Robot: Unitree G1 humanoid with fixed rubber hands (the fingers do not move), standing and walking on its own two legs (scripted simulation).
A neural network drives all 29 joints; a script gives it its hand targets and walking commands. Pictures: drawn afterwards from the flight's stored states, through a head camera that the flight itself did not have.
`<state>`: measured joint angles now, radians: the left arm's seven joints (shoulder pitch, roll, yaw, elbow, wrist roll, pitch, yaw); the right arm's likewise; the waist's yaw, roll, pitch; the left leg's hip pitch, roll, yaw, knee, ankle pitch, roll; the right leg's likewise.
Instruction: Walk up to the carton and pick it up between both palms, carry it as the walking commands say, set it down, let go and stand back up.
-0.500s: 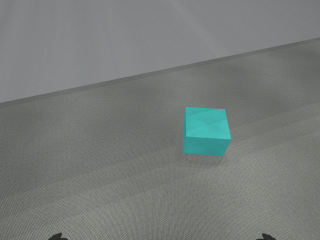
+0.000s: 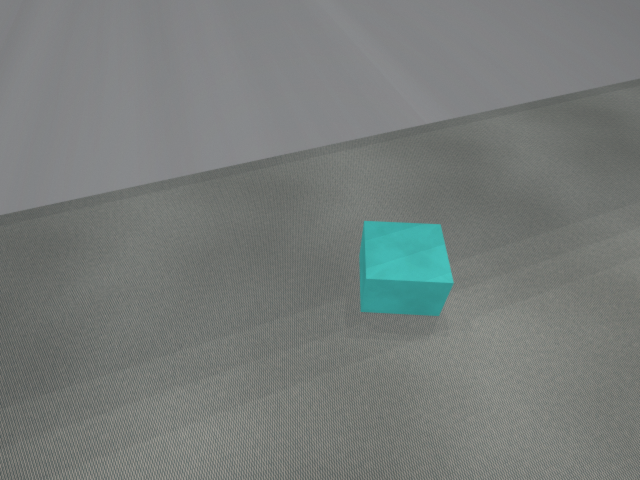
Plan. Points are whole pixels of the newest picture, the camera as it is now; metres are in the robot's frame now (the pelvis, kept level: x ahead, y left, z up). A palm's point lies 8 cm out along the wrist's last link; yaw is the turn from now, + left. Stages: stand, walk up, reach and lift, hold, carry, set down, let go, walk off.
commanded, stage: stand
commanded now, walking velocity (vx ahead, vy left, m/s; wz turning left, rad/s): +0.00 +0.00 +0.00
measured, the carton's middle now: (400, 267) +0.98 -0.32 -0.66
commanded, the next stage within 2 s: walk up in 1.02 s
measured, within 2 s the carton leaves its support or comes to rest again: neither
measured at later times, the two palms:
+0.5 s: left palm out of the picture +0.09 +0.28 -0.10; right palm out of the picture +0.09 -0.30 -0.10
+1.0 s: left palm out of the picture +0.08 +0.29 -0.10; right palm out of the picture +0.07 -0.30 -0.11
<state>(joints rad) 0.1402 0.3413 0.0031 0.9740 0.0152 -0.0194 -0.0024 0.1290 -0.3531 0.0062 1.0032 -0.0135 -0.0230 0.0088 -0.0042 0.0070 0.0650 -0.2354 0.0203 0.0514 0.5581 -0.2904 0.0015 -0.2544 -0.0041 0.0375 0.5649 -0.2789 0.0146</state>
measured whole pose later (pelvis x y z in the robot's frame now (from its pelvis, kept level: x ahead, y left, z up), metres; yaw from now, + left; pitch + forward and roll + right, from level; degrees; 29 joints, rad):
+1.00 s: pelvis +0.00 +0.00 +0.01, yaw -1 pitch -3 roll +0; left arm 0.10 0.34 0.00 1.11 0.01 -0.02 0.00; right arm 0.09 -0.36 0.00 1.14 -0.01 -0.01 0.01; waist 0.00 0.01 0.06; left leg -0.13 0.03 0.06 0.36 -0.19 -0.01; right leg -0.15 0.00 0.04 0.37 -0.17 0.01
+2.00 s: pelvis +0.20 -0.09 +0.00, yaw -20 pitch -2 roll +1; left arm 0.32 0.42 0.04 0.84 0.01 -0.05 -0.05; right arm 0.29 -0.43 -0.06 0.83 -0.02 -0.08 0.05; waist -0.02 -0.04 0.05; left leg -0.28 0.04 0.14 0.58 -0.27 0.02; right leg -0.43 0.00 0.06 0.97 -0.40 -0.04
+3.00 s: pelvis +0.50 -0.14 -0.02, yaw -25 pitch -1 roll +0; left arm 0.21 0.39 0.02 0.84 0.00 -0.04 0.01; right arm 0.27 -0.41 -0.01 0.88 0.00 -0.05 0.00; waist 0.00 0.02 0.07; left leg -0.36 0.05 0.04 0.78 -0.39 -0.02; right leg -0.36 -0.04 -0.03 0.78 -0.40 0.01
